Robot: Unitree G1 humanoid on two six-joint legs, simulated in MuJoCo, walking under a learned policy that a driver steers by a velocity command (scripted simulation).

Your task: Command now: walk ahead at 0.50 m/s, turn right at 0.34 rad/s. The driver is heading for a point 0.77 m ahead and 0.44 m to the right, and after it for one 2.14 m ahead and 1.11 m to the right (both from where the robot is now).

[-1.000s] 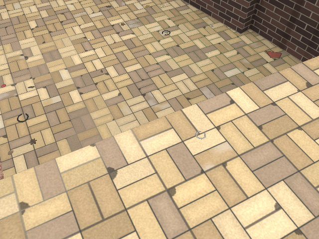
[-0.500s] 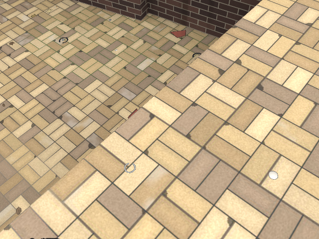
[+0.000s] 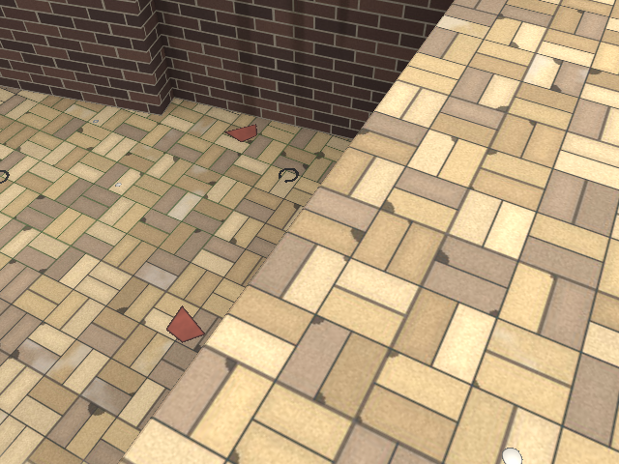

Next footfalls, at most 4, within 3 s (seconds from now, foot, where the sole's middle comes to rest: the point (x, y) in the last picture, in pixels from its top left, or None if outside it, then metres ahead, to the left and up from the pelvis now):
0.40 right None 0.35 -0.17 -0.76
0.88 left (325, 392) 0.65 0.01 -0.76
1.34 right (452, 413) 0.60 -0.27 -0.76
1.72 left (389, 335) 0.80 -0.14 -0.76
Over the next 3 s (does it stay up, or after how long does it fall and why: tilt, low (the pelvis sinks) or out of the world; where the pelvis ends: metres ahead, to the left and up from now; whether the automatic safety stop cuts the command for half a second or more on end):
stays up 0.77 -0.36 0.01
